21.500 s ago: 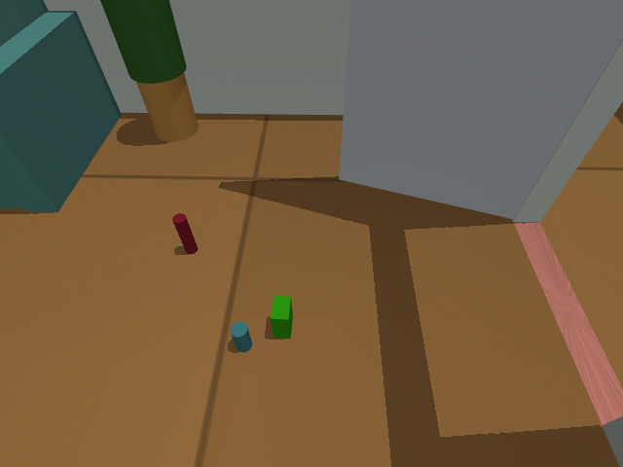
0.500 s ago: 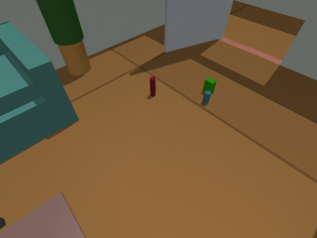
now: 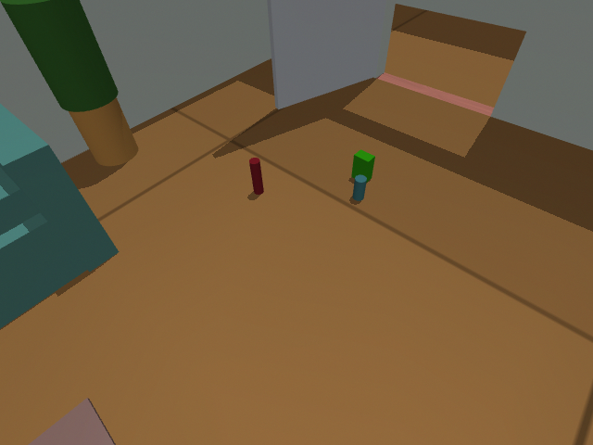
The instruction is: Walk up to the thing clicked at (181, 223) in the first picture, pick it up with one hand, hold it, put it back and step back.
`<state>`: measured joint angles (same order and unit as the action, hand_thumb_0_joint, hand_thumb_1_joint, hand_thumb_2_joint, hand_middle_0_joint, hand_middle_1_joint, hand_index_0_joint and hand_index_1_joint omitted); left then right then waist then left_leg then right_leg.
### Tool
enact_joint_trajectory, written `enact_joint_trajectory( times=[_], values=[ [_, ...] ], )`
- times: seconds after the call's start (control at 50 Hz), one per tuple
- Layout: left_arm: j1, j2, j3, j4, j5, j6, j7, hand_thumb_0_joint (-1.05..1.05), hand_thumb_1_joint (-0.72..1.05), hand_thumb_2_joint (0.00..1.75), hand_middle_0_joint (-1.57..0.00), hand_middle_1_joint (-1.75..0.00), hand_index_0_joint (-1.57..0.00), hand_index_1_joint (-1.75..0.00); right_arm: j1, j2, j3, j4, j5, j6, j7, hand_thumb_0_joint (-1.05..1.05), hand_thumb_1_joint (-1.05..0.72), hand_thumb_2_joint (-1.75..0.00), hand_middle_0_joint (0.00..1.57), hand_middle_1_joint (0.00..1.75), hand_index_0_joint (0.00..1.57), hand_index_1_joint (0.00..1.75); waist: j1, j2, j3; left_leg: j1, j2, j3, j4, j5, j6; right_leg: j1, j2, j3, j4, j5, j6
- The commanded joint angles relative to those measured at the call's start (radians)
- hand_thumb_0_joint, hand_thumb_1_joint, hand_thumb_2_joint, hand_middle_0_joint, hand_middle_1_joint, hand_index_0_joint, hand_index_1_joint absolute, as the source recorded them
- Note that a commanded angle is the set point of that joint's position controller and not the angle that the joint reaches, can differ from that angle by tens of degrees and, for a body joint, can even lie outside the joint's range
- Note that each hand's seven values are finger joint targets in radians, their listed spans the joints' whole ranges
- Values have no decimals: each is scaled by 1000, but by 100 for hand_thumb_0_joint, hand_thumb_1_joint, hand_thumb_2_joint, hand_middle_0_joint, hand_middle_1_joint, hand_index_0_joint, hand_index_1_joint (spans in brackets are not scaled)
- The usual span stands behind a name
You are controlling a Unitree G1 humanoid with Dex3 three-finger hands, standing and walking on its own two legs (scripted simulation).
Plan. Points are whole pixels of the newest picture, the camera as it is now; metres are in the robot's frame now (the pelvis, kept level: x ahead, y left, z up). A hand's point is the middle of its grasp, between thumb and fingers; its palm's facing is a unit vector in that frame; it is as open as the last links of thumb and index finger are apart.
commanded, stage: walk up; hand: left
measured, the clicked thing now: (256, 176) +1.41 +0.22 -0.67
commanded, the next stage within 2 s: none
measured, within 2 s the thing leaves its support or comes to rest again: neither
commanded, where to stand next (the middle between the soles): +1.09 +0.03 m, yaw -1 degrees
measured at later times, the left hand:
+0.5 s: hand (141, 409) +0.22 +0.28 -0.17, palm faces +0.03 -0.94 -0.35, open 7.4 cm
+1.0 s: hand (179, 257) +0.50 +0.26 -0.12, palm faces +0.01 -0.91 -0.43, open 7.4 cm
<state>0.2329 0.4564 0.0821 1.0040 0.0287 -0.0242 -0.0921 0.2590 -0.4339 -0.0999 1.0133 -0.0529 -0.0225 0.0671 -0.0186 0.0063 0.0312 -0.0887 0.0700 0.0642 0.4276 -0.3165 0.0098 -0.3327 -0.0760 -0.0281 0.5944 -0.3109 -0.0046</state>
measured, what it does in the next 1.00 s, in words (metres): walks ahead: right foot, then left foot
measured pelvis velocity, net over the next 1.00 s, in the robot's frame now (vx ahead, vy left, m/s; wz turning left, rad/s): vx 0.45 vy -0.02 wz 0.01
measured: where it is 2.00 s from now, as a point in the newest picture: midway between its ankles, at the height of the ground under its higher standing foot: (296, 273)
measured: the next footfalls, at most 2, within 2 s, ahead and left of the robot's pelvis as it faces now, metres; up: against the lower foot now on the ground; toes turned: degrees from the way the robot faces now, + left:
right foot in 0.02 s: +0.11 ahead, -0.14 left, +0.00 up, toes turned -4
left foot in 0.44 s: +0.35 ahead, +0.14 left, +0.00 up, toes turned +7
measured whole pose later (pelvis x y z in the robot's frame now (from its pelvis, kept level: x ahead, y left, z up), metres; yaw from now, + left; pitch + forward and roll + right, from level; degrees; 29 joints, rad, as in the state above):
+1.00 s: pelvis +0.45 -0.02 -0.01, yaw +0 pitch -3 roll -1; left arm 0.31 0.40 0.05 0.87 0.00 -0.10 -0.05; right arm 0.27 -0.45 -0.05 0.90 0.00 -0.04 0.07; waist 0.02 0.08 0.06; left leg -0.46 0.06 0.01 1.02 -0.37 0.02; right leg -0.25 -0.04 -0.09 0.56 -0.27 -0.02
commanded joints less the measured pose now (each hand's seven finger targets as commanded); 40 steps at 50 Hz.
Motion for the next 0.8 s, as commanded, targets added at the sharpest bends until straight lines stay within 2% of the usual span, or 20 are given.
enact_joint_trajectory(
  times=[0.0,0.02,0.04,0.08,0.14,0.22,0.3,0.34,0.38,0.4,0.42,0.44,0.46,0.5,0.56,0.64,0.7,0.74,0.76,0.78],
  values=[
    [326,268,97,26,15,-44,44,0,90,90,-20,-30,-20,-30,-173,-96,-8,-151,-5,-21,-12,0,-90,-90,20,30,20,30,217,-330,-53,-647,-70,59,559,-407,71,570,-53,163,-253,-296,-37],
    [265,333,96,-33,24,-60,56,0,90,90,-20,-30,-20,-30,-172,-89,1,-174,21,-17,-10,0,-90,-90,20,30,20,30,187,-319,-9,-725,-129,-121,764,-281,25,400,-305,671,-504,-660,-116],
    [115,355,81,-82,5,-61,56,0,90,90,-20,-30,-20,-30,-186,-189,-25,-167,27,-17,-15,0,-90,-90,20,30,20,30,117,-162,113,-659,-41,-233,761,-173,19,178,-386,788,-593,-776,-189],
    [-38,290,69,-118,-9,-72,58,0,90,90,-20,-30,-20,-30,-73,-232,-35,-103,46,-28,-7,0,-90,-90,20,30,20,30,23,-90,129,-597,11,-227,696,-26,14,173,-264,498,-522,-503,-175],
    [-19,237,52,-116,-16,-81,59,0,90,90,-20,-30,-20,-30,14,-200,-33,-71,44,-22,8,0,-90,-90,20,30,20,30,7,-138,90,-461,7,-195,568,58,-15,125,-181,245,-489,-260,-159],
    [25,245,65,-134,-15,-92,62,0,90,90,-20,-30,-20,-30,-85,-189,-31,-133,31,-22,28,0,-90,-90,20,30,20,30,50,-104,110,-519,25,-156,376,98,-33,209,-195,194,-489,-197,-191],
    [43,248,69,-144,-12,-92,59,0,90,90,-20,-30,-20,-30,-155,-167,-29,-180,22,-30,37,0,-90,-90,20,30,20,30,69,-82,98,-427,55,-71,196,162,-9,233,-171,95,-419,-51,-172],
    [62,245,59,-145,-14,-85,56,0,90,90,-20,-30,-20,-30,-171,-156,-31,-194,23,-38,36,0,-90,-90,20,30,20,30,70,-85,72,-329,36,-26,152,161,8,221,-171,70,-349,115,-170],
    [37,247,51,-155,-18,-78,58,0,90,90,-20,-30,-20,-30,-75,-156,-41,-172,21,-44,25,0,-90,-90,20,30,20,30,9,-56,26,-173,-12,33,102,161,22,192,-154,25,-186,312,-160],
    [60,215,38,-163,-20,-74,59,0,90,90,-20,-30,-20,-30,42,-190,-56,-138,14,-51,13,0,-90,-90,20,30,20,30,-41,42,-50,3,-48,40,65,129,48,150,-98,-23,42,420,-137],
    [112,151,14,-171,-25,-68,63,0,90,90,-20,-30,-20,-30,203,-261,-84,-104,-3,-57,-1,0,-90,-90,20,30,20,30,-103,214,-145,213,43,-108,26,-32,108,-15,-27,-67,349,323,-94],
    [135,95,6,-192,-45,-68,64,0,90,90,-20,-30,-20,-30,234,-340,-104,-133,2,-64,-14,0,-90,-90,20,30,20,30,-106,360,-172,350,314,-646,-116,-167,211,-314,166,-19,583,-142,-44],
    [74,205,24,-185,-38,-67,75,0,90,90,-20,-30,-20,-30,198,-359,-112,-150,51,-62,-12,0,-90,-90,20,30,20,30,-112,196,-190,274,374,-757,-196,-234,301,-311,106,127,657,-234,-66],
    [86,202,12,-162,-46,-70,70,0,90,90,-20,-30,-20,-30,63,-286,-72,-193,55,-59,-23,0,-90,-90,20,30,20,30,-36,95,-54,91,311,-463,-176,-150,250,-303,32,148,639,-102,-55],
    [128,176,15,-133,-35,-63,44,0,90,90,-20,-30,-20,-30,2,-231,-41,-212,52,-70,-24,0,-90,-90,20,30,20,30,7,136,10,-94,230,-229,-191,16,203,-182,-19,100,422,-49,-25],
    [44,155,17,-167,-18,-61,19,0,90,90,-20,-30,-20,-30,6,-260,-45,-235,40,-81,-16,0,-90,-90,20,30,20,30,-5,172,30,-125,250,-178,-208,-30,239,-143,-46,42,159,-6,-3],
    [58,154,30,-148,-13,-67,13,0,90,90,-20,-30,-20,-30,-44,-254,-40,-249,44,-77,-10,0,-90,-90,20,30,20,30,29,153,-6,-183,196,-100,-138,-80,190,5,-5,-18,40,134,-13],
    [120,164,42,-117,-10,-69,18,0,90,90,-20,-30,-20,-30,-78,-237,-32,-257,49,-69,-8,0,-90,-90,20,30,20,30,81,77,-30,-290,160,-50,-19,-113,154,189,34,-66,-3,210,-16],
    [154,185,52,-109,-7,-71,23,0,90,90,-20,-30,-20,-30,-70,-212,-20,-259,46,-66,-9,0,-90,-90,20,30,20,30,103,21,-39,-351,124,-12,78,-121,132,280,50,-77,-1,155,-27],
    [245,227,75,-90,-8,-79,36,0,90,90,-20,-30,-20,-30,-29,-172,-2,-257,41,-64,-10,0,-90,-90,20,30,20,30,151,-124,-81,-442,72,24,321,-91,104,432,27,2,-62,9,-50]
  ],
)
